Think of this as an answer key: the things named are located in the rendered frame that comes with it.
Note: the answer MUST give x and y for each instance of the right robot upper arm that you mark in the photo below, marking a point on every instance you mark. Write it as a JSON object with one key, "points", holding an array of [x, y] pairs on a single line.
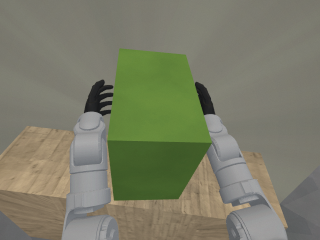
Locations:
{"points": [[256, 222]]}

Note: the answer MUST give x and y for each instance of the left robot upper arm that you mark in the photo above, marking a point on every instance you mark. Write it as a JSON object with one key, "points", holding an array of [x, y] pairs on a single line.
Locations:
{"points": [[96, 227]]}

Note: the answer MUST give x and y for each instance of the left robot forearm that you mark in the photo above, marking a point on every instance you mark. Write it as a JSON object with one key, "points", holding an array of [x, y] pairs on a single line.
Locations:
{"points": [[88, 165]]}

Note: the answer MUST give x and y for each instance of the left robot hand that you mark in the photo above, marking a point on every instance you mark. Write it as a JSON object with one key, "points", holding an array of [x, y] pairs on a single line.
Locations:
{"points": [[93, 103]]}

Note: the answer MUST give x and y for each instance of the right robot hand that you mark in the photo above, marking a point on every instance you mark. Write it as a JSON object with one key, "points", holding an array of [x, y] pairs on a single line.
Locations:
{"points": [[205, 99]]}

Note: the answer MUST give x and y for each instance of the right robot forearm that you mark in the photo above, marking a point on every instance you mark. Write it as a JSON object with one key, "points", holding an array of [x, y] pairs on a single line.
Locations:
{"points": [[236, 183]]}

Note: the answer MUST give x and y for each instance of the pedestal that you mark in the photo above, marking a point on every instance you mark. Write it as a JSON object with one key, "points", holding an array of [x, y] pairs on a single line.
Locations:
{"points": [[35, 181]]}

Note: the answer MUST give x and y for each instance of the carton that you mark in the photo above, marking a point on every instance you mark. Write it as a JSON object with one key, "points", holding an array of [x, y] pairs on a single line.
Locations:
{"points": [[157, 133]]}

